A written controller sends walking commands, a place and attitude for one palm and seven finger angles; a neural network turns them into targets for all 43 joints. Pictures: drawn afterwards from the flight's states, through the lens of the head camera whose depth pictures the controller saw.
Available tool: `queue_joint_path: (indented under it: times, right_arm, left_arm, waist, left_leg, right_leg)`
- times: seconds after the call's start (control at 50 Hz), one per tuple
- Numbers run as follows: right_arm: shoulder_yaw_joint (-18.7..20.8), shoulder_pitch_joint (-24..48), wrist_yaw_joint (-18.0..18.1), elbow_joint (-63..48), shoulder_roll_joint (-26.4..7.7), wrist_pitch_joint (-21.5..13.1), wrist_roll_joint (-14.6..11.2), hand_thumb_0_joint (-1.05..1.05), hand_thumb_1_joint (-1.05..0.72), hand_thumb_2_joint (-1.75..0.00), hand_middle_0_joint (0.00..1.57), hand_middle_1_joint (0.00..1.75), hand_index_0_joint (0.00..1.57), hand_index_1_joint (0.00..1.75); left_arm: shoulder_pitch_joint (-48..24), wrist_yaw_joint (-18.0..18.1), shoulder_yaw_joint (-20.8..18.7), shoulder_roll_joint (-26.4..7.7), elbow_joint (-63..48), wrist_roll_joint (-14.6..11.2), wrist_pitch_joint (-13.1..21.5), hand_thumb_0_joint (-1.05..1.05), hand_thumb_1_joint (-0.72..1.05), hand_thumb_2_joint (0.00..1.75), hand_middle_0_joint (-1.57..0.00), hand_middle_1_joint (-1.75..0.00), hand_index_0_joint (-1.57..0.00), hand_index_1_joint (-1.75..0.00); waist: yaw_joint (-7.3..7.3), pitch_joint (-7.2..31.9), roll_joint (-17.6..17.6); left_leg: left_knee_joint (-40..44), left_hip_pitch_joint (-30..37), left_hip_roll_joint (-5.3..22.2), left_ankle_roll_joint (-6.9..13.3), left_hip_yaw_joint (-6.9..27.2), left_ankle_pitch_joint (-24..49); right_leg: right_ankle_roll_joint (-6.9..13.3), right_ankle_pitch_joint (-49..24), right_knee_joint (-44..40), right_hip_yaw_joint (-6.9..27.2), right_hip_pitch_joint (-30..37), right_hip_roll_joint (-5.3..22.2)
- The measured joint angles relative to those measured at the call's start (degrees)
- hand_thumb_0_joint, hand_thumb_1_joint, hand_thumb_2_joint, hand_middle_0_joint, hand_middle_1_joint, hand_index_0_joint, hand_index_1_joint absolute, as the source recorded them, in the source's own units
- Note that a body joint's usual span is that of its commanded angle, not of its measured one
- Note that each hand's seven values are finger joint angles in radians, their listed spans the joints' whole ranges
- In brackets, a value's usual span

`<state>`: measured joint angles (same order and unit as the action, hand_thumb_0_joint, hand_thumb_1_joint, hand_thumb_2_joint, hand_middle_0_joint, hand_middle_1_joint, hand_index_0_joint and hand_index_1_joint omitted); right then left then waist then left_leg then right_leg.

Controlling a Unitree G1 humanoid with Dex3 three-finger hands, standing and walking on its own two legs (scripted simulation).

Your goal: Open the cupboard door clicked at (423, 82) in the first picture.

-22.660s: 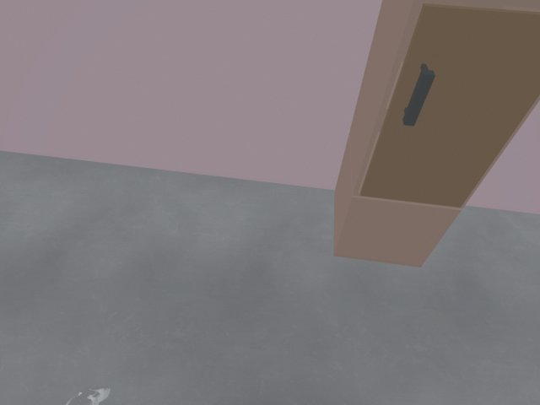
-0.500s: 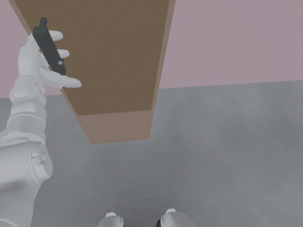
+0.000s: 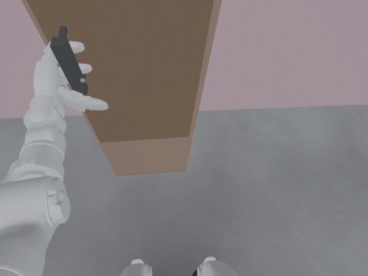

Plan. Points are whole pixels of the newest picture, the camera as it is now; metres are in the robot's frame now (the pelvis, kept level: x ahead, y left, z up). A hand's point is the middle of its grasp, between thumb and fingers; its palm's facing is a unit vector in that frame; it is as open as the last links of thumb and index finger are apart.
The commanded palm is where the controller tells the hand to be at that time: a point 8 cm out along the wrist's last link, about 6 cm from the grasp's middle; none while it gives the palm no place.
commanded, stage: close the thumb around the handle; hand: left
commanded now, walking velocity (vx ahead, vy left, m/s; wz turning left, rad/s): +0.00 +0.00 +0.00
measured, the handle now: (72, 62) +0.56 +0.21 +0.10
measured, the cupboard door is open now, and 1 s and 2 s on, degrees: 1 2 52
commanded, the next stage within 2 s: pull the door open along its arc in 0.78 s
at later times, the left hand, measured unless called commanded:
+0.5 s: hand (82, 81) +0.50 +0.18 +0.10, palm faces +0.05 -1.00 -0.01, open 9.4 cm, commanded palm +0.48 +0.22 +0.10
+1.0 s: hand (81, 82) +0.50 +0.18 +0.10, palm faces +0.04 -1.00 -0.01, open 6.0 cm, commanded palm +0.46 +0.23 +0.10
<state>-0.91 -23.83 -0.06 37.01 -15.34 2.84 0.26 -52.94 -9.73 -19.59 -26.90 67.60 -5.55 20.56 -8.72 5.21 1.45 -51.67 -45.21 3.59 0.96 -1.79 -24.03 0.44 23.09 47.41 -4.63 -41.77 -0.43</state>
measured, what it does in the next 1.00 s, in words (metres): stands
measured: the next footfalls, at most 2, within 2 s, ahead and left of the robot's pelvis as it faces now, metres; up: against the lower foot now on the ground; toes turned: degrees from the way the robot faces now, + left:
none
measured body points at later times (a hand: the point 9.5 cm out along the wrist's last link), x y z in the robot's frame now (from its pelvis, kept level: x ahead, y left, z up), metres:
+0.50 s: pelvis +0.00 +0.00 +0.00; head +0.10 +0.01 +0.44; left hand +0.49 +0.24 +0.10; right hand +0.00 -0.26 -0.11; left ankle +0.00 +0.10 -0.69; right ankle -0.01 -0.12 -0.69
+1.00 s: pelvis +0.00 +0.00 +0.00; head +0.10 +0.02 +0.44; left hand +0.49 +0.24 +0.10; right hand +0.00 -0.26 -0.11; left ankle +0.00 +0.10 -0.69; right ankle -0.01 -0.12 -0.69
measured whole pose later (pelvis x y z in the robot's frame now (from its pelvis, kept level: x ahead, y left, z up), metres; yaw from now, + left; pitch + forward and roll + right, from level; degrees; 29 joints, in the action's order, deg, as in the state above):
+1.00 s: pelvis +0.00 +0.00 +0.00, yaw -1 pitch +17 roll -3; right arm -1.3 -23.6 0.4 36.9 -15.2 2.9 0.1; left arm -51.7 -10.9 -21.1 -27.3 67.4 -5.6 20.7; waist -9.2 5.4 1.5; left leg -51.6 -45.1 3.7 1.1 -2.2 -23.8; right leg 0.3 22.7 47.5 -4.0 -41.9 -0.6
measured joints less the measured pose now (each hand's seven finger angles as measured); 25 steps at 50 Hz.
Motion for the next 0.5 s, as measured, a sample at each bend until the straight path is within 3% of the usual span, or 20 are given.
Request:
queue_joint_path:
  times: [0.22,0.5]
  right_arm:
    - [-0.2,0.8,0.1,0.1,0.1,0.0,-0.1,0.01,-0.91,-0.90,0.20,0.30,0.20,0.30]
    - [0.0,-0.2,0.0,0.1,0.3,0.4,-0.2,0.01,-0.91,-0.90,0.20,0.30,0.20,0.30]
  left_arm:
    - [-0.1,-0.7,-0.2,-0.1,0.2,-0.1,0.0,-0.01,-0.43,0.33,-0.29,-1.21,-0.27,-1.21]
    - [2.4,-0.8,-0.4,0.2,-1.8,-0.9,-0.2,-0.01,0.20,0.60,-0.32,-1.28,-0.31,-1.27]
  waist:
    - [0.16,0.1,0.0]
    - [0.18,0.4,0.3]
  left_leg:
    - [0.0,-0.1,0.0,-0.2,0.3,0.0]
    - [0.5,0.8,0.1,-0.1,-0.2,-0.1]
  right_leg:
    - [0.2,0.2,0.1,-0.2,0.0,0.0]
    - [0.1,0.0,-0.5,0.3,0.6,-0.2]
